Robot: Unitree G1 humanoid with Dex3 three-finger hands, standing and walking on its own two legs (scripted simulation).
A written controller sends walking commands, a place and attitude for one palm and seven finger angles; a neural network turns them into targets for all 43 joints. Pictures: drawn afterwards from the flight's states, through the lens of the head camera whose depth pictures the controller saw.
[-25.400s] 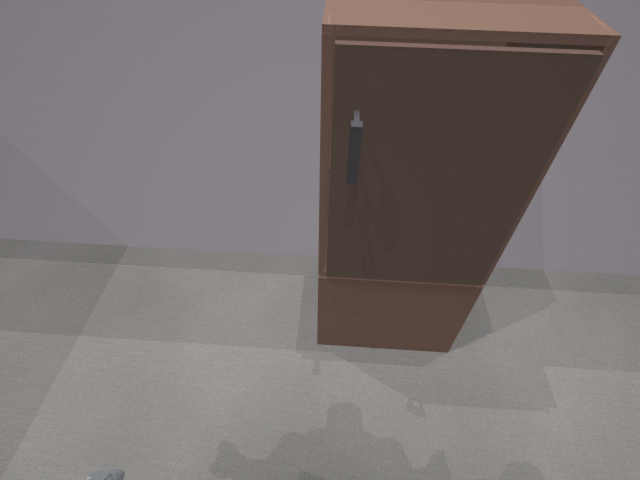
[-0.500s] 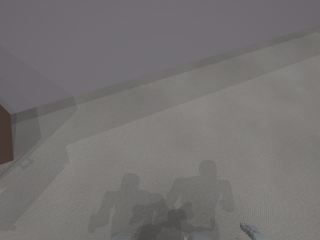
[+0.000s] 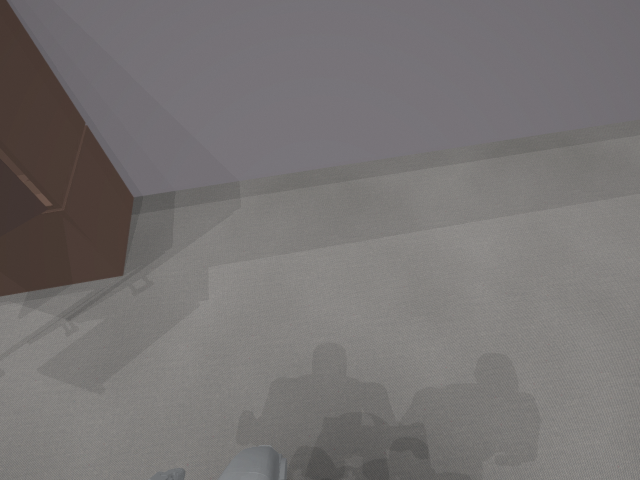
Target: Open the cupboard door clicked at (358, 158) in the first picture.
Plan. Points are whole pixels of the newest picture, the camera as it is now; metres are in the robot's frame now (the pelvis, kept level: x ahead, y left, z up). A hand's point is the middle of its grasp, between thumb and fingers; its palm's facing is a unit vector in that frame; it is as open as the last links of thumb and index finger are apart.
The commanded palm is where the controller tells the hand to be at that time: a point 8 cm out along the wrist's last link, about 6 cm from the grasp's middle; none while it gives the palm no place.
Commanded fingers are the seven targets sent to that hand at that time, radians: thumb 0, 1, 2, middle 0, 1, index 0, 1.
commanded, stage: turn to face it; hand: left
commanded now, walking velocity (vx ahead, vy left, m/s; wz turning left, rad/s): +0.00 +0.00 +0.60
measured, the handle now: out of the picture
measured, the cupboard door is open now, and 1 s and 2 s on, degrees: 35 35 35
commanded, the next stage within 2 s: take the last steps up to it in 1.20 s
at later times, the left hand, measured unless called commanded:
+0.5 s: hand out of the picture +0.07 +0.24 -0.16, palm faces +0.29 -0.91 -0.28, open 7.4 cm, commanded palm none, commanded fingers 0.00 0.90 0.90 -0.20 -0.30 -0.20 -0.30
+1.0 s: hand out of the picture -0.06 +0.17 -0.19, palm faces +0.61 -0.75 -0.25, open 7.3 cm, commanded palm none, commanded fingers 0.00 0.90 0.90 -0.20 -0.30 -0.20 -0.30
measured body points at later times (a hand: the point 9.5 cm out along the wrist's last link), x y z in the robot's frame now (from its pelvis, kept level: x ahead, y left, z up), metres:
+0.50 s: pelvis +0.02 +0.00 +0.00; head +0.08 +0.01 +0.44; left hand +0.05 +0.28 -0.14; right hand +0.17 -0.22 -0.15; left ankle -0.01 +0.13 -0.74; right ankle +0.05 -0.13 -0.71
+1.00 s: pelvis +0.04 -0.01 -0.02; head +0.08 +0.04 +0.43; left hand -0.09 +0.21 -0.17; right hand +0.29 -0.14 -0.15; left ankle -0.02 +0.08 -0.74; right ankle +0.05 -0.12 -0.73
